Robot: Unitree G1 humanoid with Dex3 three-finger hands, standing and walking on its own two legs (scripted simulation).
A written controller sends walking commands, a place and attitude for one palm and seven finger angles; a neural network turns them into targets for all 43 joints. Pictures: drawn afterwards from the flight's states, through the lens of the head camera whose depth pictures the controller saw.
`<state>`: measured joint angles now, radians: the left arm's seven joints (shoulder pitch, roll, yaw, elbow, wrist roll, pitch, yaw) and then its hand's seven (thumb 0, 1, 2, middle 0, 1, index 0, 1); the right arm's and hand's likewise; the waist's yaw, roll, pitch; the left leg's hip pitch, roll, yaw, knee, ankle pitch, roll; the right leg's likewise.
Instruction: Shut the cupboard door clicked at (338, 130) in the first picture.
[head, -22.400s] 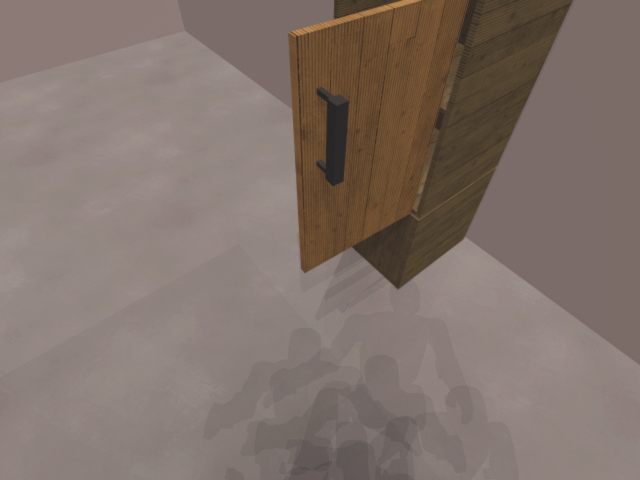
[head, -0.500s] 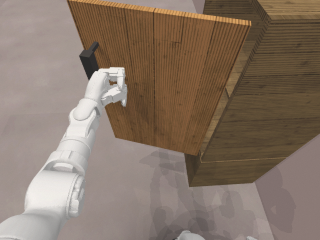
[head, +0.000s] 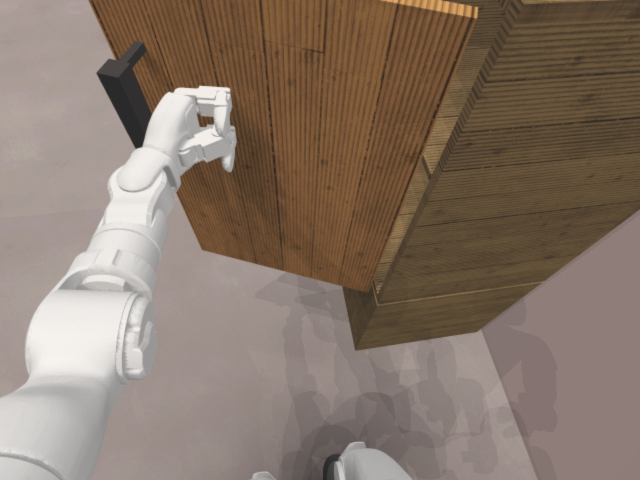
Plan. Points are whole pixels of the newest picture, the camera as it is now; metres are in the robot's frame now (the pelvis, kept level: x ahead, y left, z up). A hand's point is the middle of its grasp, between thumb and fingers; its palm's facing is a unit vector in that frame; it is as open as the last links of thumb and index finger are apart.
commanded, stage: push the door shut along its arc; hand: left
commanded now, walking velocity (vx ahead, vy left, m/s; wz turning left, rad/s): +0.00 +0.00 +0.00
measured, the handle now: (150, 116) +0.55 +0.16 +0.10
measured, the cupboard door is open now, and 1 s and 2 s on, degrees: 66 47 47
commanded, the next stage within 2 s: pull the fist back off the door in 0.44 s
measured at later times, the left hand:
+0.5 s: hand (255, 114) +0.54 +0.03 +0.11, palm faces -0.46 -0.89 -0.02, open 3.4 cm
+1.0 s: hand (268, 117) +0.55 +0.01 +0.10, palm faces +0.03 -1.00 +0.03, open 3.1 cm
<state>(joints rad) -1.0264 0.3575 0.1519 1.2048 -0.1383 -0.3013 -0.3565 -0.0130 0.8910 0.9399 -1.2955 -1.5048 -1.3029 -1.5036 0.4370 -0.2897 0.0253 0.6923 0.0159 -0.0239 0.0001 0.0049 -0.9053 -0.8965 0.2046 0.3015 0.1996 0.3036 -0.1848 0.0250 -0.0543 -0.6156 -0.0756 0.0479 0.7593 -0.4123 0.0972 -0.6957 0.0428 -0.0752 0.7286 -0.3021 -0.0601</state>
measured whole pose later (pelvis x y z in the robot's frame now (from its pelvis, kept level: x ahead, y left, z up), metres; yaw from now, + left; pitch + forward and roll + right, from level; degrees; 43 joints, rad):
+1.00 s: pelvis +0.02 -0.01 +0.00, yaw -4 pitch +19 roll +0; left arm -1.00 0.18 0.30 1.13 -0.01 -0.32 0.19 0.01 0.91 0.91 -1.30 -1.50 -1.30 -1.50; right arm 0.45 -0.23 0.01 0.63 -0.04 0.02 0.10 0.00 -0.91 -0.90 0.20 0.30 0.20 0.30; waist -0.18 0.05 -0.11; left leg -0.66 -0.05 0.06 0.79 -0.45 0.07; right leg -0.76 0.09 -0.02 0.76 -0.33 -0.08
